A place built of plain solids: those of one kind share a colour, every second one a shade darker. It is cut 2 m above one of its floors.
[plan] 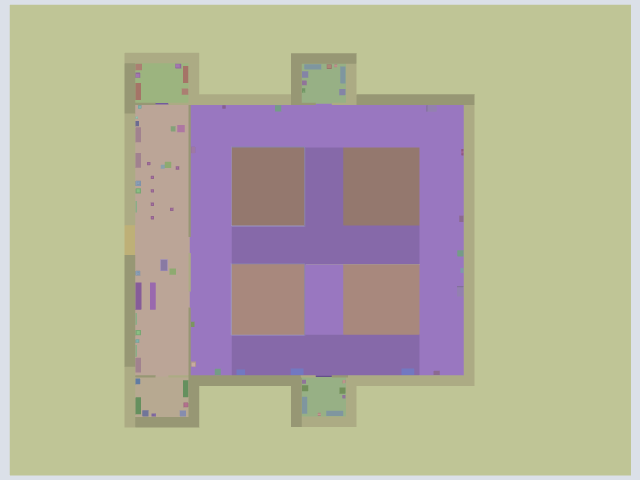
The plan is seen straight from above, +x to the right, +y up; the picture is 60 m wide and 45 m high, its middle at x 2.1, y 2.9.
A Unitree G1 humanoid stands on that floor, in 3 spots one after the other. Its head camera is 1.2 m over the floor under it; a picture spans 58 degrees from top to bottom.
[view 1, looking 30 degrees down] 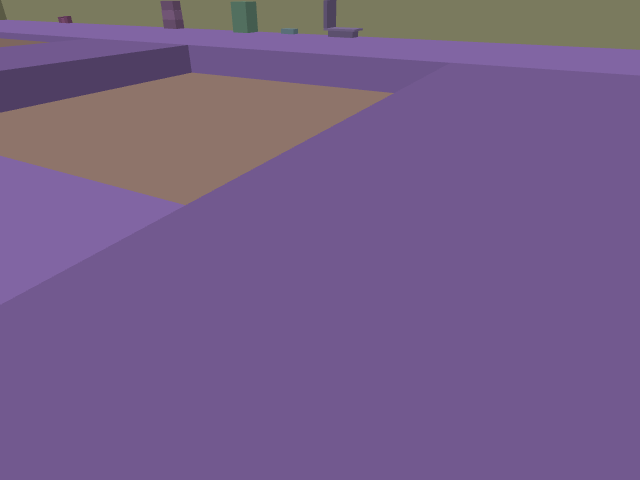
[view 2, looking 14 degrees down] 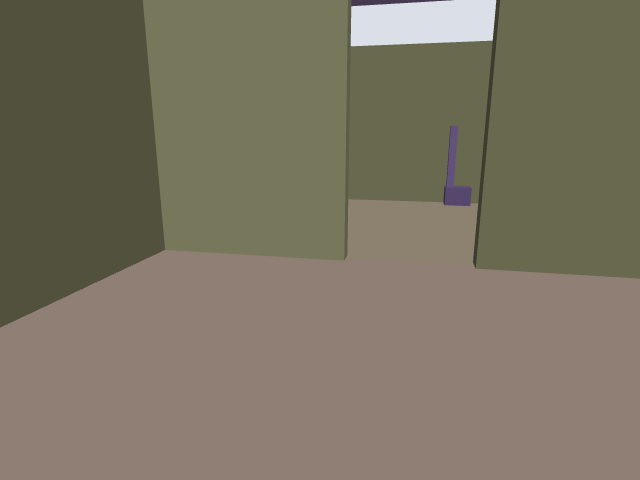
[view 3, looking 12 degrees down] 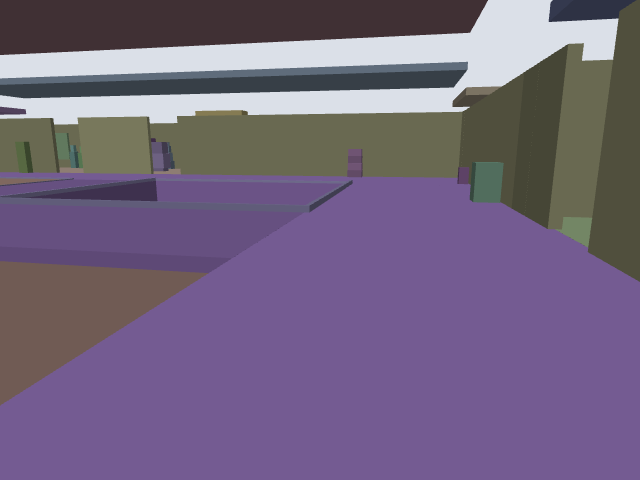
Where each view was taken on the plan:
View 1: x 2.46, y -7.93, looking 28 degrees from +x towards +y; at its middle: floor_gang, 2.40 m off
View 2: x -12.72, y -5.83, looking -78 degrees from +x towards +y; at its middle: wall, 4.16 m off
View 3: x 8.68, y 13.41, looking -169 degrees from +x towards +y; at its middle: floor_gang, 5.77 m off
